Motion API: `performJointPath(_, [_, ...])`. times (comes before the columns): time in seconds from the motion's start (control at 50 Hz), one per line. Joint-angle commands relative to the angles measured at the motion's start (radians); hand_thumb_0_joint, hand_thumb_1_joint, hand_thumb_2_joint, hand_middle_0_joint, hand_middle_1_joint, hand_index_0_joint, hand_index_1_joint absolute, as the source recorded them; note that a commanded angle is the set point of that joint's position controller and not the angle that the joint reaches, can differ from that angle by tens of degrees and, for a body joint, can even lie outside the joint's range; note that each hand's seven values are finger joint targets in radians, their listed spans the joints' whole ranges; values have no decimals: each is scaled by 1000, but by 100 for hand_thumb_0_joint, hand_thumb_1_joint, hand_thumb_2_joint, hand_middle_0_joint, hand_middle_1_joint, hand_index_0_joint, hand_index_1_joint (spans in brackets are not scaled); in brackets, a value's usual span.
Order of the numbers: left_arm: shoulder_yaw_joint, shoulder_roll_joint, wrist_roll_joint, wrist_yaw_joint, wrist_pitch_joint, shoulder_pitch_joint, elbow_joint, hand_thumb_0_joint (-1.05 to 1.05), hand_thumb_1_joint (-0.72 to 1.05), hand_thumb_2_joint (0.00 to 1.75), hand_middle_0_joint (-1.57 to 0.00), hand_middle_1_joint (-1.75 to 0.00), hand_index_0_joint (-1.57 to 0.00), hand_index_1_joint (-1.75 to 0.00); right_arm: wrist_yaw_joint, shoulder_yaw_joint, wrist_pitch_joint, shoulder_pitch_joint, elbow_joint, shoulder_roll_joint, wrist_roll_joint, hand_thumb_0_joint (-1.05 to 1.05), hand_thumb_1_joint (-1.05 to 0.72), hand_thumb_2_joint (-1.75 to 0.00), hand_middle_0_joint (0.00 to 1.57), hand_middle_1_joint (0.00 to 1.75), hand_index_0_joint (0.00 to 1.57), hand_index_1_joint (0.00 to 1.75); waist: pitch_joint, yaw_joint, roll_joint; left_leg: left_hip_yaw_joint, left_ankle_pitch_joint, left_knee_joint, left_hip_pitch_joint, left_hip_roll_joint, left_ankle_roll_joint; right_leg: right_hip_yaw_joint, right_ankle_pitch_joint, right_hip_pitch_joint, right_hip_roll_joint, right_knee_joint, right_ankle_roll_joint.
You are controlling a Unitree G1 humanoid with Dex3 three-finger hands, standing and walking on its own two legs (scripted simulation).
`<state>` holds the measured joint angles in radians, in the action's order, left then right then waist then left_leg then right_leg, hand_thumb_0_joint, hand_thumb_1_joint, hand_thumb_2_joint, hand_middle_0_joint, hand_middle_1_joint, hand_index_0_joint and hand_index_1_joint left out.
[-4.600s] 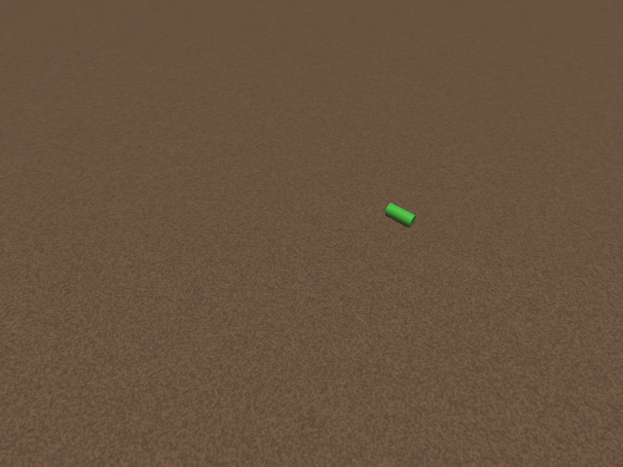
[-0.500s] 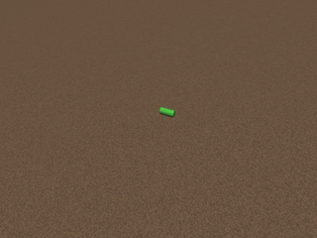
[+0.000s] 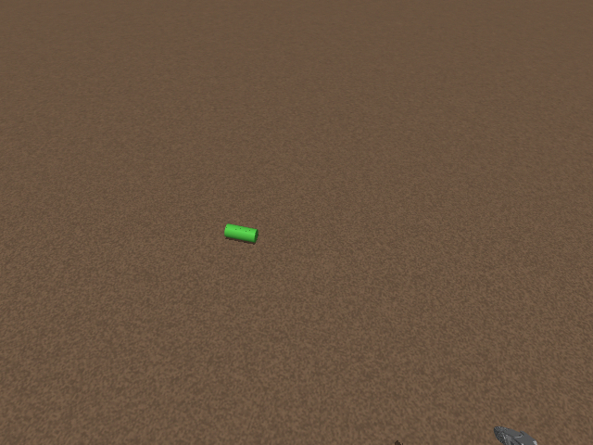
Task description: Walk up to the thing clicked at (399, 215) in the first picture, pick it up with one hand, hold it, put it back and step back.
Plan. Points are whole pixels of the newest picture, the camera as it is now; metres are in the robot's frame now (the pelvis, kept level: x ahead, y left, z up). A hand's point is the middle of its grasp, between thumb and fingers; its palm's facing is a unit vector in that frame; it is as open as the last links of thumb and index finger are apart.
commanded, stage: walk up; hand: left
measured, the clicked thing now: (241, 233) +1.03 +0.18 -0.72
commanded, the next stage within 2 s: none
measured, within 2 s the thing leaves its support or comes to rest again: neither
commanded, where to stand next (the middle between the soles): +0.61 +0.06 m, yaw -14 degrees
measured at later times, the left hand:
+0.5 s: hand (139, 333) +0.32 +0.25 -0.09, palm faces -0.12 -0.89 -0.44, open 7.3 cm
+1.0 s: hand (120, 251) +0.51 +0.34 -0.13, palm faces -0.24 -0.89 -0.40, open 7.3 cm
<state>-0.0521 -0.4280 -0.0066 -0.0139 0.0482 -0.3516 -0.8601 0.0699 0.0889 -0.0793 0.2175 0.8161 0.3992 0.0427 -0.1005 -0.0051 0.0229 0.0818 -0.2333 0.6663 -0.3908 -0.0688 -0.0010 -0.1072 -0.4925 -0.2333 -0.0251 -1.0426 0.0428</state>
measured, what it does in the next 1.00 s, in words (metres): walks ahead: right foot, then left foot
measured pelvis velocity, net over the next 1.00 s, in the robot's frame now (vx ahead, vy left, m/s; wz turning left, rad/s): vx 0.39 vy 0.07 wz -0.21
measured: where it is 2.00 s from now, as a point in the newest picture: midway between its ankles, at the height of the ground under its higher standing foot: (253, 352)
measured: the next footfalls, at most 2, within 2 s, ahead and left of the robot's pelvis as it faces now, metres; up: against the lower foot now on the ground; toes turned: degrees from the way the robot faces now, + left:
right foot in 0.32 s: +0.28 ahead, -0.13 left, +0.00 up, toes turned -8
left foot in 0.78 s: +0.47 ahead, +0.17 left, +0.00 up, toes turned -5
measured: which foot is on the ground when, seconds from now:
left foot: down 0.00-0.34, up 0.36-0.76, down 0.78-1.00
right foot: up 0.00-0.30, down 0.32-0.80, up 0.82-1.00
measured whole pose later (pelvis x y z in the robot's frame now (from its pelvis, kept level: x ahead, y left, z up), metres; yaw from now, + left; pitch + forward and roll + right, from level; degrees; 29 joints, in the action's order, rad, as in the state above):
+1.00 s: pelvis +0.39 +0.07 +0.01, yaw -12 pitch -3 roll -1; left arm -0.04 -0.46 -0.02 0.00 0.07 -0.31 -0.88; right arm 0.06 0.06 -0.05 0.31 0.80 0.39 0.01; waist -0.09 -0.03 0.03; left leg 0.10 -0.29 0.58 -0.24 -0.05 0.02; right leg -0.02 -0.37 -0.49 0.02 -1.07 0.04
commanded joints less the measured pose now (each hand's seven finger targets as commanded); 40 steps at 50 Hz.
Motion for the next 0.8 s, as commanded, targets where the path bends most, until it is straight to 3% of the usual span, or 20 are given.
performJointPath(0.0, [-54, -218, -5, 4, 50, -43, 63, 0, 90, 90, -20, -30, -20, -30, -29, 71, -16, 65, -81, 270, -35, 0, -90, -90, 20, 30, 20, 30, 52, -30, -144, -400, -64, -412, 270, -292, 213, -12, 121, -349, 73, -184, 11])
performJointPath(0.04, [-54, -183, -18, -13, 41, -50, 56, 0, 90, 90, -20, -30, -20, -30, -31, 49, -26, 71, -75, 237, -38, 0, -90, -90, 20, 30, 20, 30, 22, -12, -168, -210, 171, -389, 196, -221, 187, 15, 150, -292, 82, -113, -1])
performJointPath(0.1, [-42, -155, -17, -31, 33, -2, 81, 0, 90, 90, -20, -30, -20, -30, -32, 44, -25, 82, -87, 250, -30, 0, -90, -90, 20, 30, 20, 30, 31, -18, -191, -110, 262, -368, 233, -201, 210, 66, 167, -285, 89, 101, -28])
performJointPath(0.14, [-42, -153, -7, -39, 32, 55, 105, 0, 90, 90, -20, -30, -20, -30, -32, 45, -22, 91, -94, 261, -26, 0, -90, -90, 20, 30, 20, 30, 26, -37, -193, -90, 291, -366, 276, -220, 231, 96, 185, -308, 97, 228, -34])
performJointPath(0.2, [-50, -154, 4, -40, 37, 79, 106, 0, 90, 90, -20, -30, -20, -30, -29, 48, -12, 72, -107, 274, -29, 0, -90, -90, 20, 30, 20, 30, 71, -30, -203, -57, 278, -304, 250, -217, 206, 139, 269, -173, 78, 381, -18])
performJointPath(0.24, [-55, -155, 8, -35, 43, 51, 83, 0, 90, 90, -20, -30, -20, -30, -26, 47, 0, 56, -116, 270, -28, 0, -90, -90, 20, 30, 20, 30, 97, -6, -165, -27, 174, -227, 221, -197, 187, 167, 343, -72, 58, 451, -5])
performJointPath(0.28, [-81, -207, 11, -21, 53, -52, 39, 0, 90, 90, -20, -30, -20, -30, -22, 29, 11, 56, -127, 224, -30, 0, -90, -90, 20, 30, 20, 30, 154, 60, -11, 41, 148, -2, 103, -132, 138, 180, 374, 184, 18, 520, 13])
performJointPath(0.3, [-106, -260, 13, -8, 60, -136, 20, 0, 90, 90, -20, -30, -20, -30, -22, 9, 12, 98, -132, 171, -31, 0, -90, -90, 20, 30, 20, 30, 202, 103, 149, 70, 51, 227, -19, -66, 97, 42, 254, 327, 71, 577, 45])
performJointPath(0.32, [-126, -339, 15, 6, 65, -167, 40, 0, 90, 90, -20, -30, -20, -30, -18, -11, 18, 154, -142, 122, -30, 0, -90, -90, 20, 30, 20, 30, 219, 98, 299, 51, -296, 430, -218, 46, 47, -391, 120, 411, 325, 675, 123])
performJointPath(0.34, [-118, -366, 3, 8, 63, -131, 58, 0, 90, 90, -20, -30, -20, -30, -25, 15, 38, 140, -123, 220, -28, 0, -90, -90, 20, 30, 20, 30, 177, 94, 180, -71, -325, 518, -257, 32, 29, -618, -19, 323, 436, 766, 212])
performJointPath(0.36, [-119, -371, -1, 10, 57, -75, 76, 0, 90, 90, -20, -30, -20, -30, -31, 31, 44, 106, -117, 268, -21, 0, -90, -90, 20, 30, 20, 30, 123, 86, 147, -114, -363, 541, -266, -3, 24, -660, -122, 213, 457, 787, 276])
performJointPath(0.42, [-90, -275, -12, 19, 63, 3, 85, 0, 90, 90, -20, -30, -20, -30, -25, 27, 45, 108, -71, 240, -40, 0, -90, -90, 20, 30, 20, 30, 33, 33, 67, -155, -173, 487, -239, -55, 37, -310, 195, 110, 302, 744, 181])
performJointPath(0.46, [-82, -259, -8, 19, 71, 6, 79, 0, 90, 90, -20, -30, -20, -30, -19, 27, 52, 146, -51, 219, -29, 0, -90, -90, 20, 30, 20, 30, 33, 7, 99, -129, -112, 433, -174, -51, 26, -206, 344, 35, 254, 734, 162])
performJointPath(0.54, [-84, -268, 4, 19, 80, 19, 100, 0, 90, 90, -20, -30, -20, -30, 2, 41, 61, 96, -67, 212, -19, 0, -90, -90, 20, 30, 20, 30, 28, 8, 102, -93, -44, 280, -150, -64, -11, -121, 252, -26, 239, 757, 179])
performJointPath(0.64, [-92, -302, 17, 24, 86, -14, 94, 0, 90, 90, -20, -30, -20, -30, 21, 55, 52, -17, -101, 209, -6, 0, -90, -90, 20, 30, 20, 30, 10, 38, 119, -104, 20, 112, -100, -81, -6, -122, 139, -73, 252, 726, 167])
performJointPath(0.68, [-91, -314, 19, 27, 86, 0, 96, 0, 90, 90, -20, -30, -20, -30, 26, 61, 42, -24, -104, 213, -7, 0, -90, -90, 20, 30, 20, 30, 35, 24, 127, -84, -4, 54, -31, -63, 7, -114, 198, -72, 259, 678, 161])
performJointPath(0.72, [-89, -314, 20, 29, 80, 59, 102, 0, 90, 90, -20, -30, -20, -30, 22, 69, 34, 80, -75, 215, -8, 0, -90, -90, 20, 30, 20, 30, 76, -52, 120, -49, -12, -23, 158, -44, 27, -104, 289, -152, 272, 589, 132])
performJointPath(0.74, [-77, -286, 21, 30, 73, 58, 99, 0, 90, 90, -20, -30, -20, -30, 16, 79, 28, 150, -48, 231, -7, 0, -90, -90, 20, 30, 20, 30, 97, -88, 51, -27, -23, -76, 280, -7, 33, -57, 325, -201, 229, 462, 106])
performJointPath(0.76, [-56, -222, 22, 30, 69, -1, 93, 0, 90, 90, -20, -30, -20, -30, 7, 97, 18, 246, -17, 278, -3, 0, -90, -90, 20, 30, 20, 30, 160, -126, -124, -82, -102, -156, 418, 2, 59, 21, 387, -241, 146, 183, 67])
performJointPath(0.78, [-24, -121, 10, 27, 67, -69, 89, 0, 90, 90, -20, -30, -20, -30, -5, 114, 12, 282, -20, 349, 9, 0, -90, -90, 20, 30, 20, 30, 150, -120, -382, -394, -219, -280, 468, -202, 110, 65, 119, -412, -7, -84, 4])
